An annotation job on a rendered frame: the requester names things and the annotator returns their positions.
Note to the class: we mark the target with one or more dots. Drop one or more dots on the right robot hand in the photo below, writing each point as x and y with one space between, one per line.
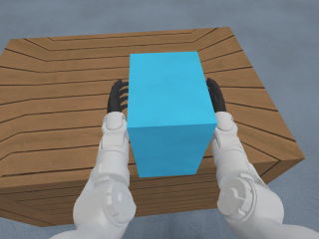
216 96

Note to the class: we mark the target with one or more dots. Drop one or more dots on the left robot hand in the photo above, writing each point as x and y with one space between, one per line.
114 101

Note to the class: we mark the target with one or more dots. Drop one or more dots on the carton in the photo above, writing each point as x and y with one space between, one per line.
170 119

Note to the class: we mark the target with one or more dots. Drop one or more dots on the robot left upper arm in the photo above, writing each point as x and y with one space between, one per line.
103 212

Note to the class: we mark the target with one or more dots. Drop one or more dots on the robot right upper arm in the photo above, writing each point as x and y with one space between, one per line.
254 212

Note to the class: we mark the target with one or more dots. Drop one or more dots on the robot left forearm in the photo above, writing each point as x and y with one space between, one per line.
113 153

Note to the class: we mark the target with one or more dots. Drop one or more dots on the pedestal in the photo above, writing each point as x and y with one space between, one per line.
54 94

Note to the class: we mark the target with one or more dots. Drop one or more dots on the robot right forearm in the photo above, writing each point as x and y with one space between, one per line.
228 153

